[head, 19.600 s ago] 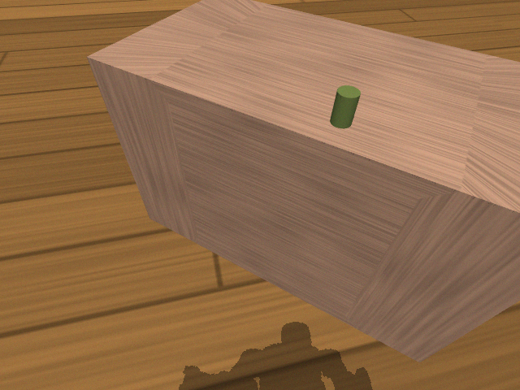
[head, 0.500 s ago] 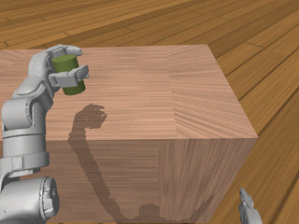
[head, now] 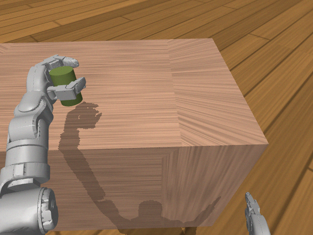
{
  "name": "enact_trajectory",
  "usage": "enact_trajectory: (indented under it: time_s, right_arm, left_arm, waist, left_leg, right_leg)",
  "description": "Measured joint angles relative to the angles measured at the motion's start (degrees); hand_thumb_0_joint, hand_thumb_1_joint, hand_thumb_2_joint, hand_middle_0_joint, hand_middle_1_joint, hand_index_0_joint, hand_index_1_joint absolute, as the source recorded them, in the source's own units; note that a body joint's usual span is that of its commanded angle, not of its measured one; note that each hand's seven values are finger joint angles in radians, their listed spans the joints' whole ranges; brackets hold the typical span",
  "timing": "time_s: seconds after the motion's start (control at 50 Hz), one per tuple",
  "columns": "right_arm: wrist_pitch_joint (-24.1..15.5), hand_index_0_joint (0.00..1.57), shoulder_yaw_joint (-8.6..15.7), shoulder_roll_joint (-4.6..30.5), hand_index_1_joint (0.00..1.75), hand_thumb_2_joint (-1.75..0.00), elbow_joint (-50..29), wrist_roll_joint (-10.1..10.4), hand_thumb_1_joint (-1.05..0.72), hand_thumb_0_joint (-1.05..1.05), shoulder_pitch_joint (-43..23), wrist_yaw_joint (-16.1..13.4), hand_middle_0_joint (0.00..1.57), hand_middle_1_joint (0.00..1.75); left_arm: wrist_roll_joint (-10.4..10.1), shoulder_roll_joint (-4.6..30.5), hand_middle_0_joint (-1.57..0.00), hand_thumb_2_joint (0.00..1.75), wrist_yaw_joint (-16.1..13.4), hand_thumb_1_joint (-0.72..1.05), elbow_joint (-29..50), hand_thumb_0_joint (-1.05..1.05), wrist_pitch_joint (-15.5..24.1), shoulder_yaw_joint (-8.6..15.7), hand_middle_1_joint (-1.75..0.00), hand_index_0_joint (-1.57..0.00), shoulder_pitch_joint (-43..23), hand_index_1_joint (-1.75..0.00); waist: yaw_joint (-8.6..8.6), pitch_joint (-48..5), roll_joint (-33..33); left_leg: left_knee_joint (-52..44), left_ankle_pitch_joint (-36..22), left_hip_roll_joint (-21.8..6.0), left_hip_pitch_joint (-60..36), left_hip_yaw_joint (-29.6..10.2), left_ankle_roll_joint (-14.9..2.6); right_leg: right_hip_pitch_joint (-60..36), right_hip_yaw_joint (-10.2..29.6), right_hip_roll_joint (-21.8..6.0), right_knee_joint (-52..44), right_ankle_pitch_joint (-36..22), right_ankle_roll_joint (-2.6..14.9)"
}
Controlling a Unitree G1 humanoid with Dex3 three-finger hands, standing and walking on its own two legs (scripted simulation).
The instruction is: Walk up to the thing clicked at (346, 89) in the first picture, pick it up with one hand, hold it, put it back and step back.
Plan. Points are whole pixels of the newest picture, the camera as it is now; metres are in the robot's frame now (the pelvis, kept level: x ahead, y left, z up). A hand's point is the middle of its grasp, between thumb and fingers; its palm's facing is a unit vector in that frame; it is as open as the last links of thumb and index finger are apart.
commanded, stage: crouch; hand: left
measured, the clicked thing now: (67, 86) +0.42 +0.21 +0.20
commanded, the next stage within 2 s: lower in 0.28 s
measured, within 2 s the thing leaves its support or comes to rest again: rests again in 1.40 s
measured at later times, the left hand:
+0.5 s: hand (76, 86) +0.44 +0.20 +0.18, palm faces +0.15 -0.99 +0.00, open 7.4 cm
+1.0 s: hand (83, 101) +0.45 +0.20 +0.13, palm faces +0.13 -0.99 +0.01, open 7.4 cm
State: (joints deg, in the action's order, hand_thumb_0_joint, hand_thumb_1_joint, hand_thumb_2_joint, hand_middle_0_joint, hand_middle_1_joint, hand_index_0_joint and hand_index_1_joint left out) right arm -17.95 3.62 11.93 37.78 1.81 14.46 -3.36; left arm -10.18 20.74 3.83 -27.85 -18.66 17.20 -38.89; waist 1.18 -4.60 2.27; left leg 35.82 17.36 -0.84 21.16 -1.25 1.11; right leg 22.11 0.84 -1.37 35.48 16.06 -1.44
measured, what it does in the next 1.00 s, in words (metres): stands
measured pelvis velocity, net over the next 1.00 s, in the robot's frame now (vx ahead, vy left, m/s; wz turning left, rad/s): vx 0.00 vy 0.00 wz -0.01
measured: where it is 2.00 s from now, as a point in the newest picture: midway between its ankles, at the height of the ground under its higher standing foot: outside the picture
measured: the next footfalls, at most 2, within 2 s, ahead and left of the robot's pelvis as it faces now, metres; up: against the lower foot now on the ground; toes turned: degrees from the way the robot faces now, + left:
none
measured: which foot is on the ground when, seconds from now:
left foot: down 0.00-1.00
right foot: down 0.00-1.00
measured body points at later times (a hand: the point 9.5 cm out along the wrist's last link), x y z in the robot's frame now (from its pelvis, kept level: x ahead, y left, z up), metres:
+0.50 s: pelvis +0.01 +0.00 +0.00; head +0.02 +0.00 +0.45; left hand +0.43 +0.25 +0.19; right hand +0.16 -0.25 -0.07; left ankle +0.01 +0.13 -0.73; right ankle +0.02 -0.14 -0.73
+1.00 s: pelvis +0.00 +0.00 -0.01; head +0.03 +0.00 +0.44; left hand +0.44 +0.25 +0.13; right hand +0.15 -0.26 -0.08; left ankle +0.01 +0.13 -0.73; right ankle +0.02 -0.14 -0.73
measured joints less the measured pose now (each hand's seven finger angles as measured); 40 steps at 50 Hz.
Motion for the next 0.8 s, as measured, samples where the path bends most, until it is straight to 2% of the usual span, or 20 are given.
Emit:
enact_trajectory:
  time_s: [0.3, 0.44, 0.6, 0.8]
  right_arm:
    - [1.99, 0.05, 0.04, 0.3, 0.05, -0.05, -2.5, -0.22, 0.55, -0.01, 0.49, 0.36, 0.05, 0.05]
    - [3.3, 0.05, 0.04, 0.14, 0.05, -0.05, -2.45, -0.22, 0.54, -0.01, 0.11, 0.57, 0.05, 0.05]
    - [4.9, 0.05, -1.17, -0.55, 0.05, -0.05, -3.12, -0.46, 0.54, -0.01, 0.02, 1.05, 0.05, 0.05]
    - [7.36, 0.05, -0.78, -0.19, 0.05, -0.05, -3.95, -0.26, 0.53, -0.01, -0.47, 0.44, 0.05, 0.05]
  left_arm:
    - [0.84, -0.33, -0.95, 1.17, -0.01, -0.07, -5.05, 0.01, 6.59, 0.66, -1.12, -0.83, -0.02, -1.13]
    - [1.05, -0.44, -0.95, 1.17, 0.07, -0.07, -7.42, 0.01, 9.07, 0.21, -1.12, -0.83, -0.25, -1.13]
    - [1.27, -0.51, -0.95, 1.17, 0.21, -0.06, -11.26, 0.01, 13.29, -0.03, -1.12, -0.83, 0.15, -1.13]
    - [1.36, -0.6, -0.95, 1.17, 0.46, -0.06, -15.28, 0.01, 19.16, 0.08, -1.12, -0.83, 0.4, -1.13]
  waist:
    - [0.85, 0.06, -0.34]
    - [1.04, 0.25, -0.51]
    - [1.36, 0.68, -0.79]
    - [2.22, 0.61, -1.25]
  left_leg:
    - [-0.58, 0.37, -0.21, -0.07, 0.33, -0.13]
    - [-0.78, 0.3, -0.2, 0.07, 0.29, -0.23]
    - [-0.39, 0.29, -0.34, 1.29, 0.45, -0.2]
    - [1.08, 0.77, -0.46, 3.11, 0.46, -0.21]
  right_leg:
    - [-0.16, 0.27, 0.18, -1.07, -0.02, -0.13]
    - [-0.15, 0.22, 0.17, -1.53, -0.21, -0.2]
    - [1.1, 0.39, 0.32, -1.27, -0.38, -0.17]
    - [2.87, 0.44, 0.46, 0.01, -0.03, -0.18]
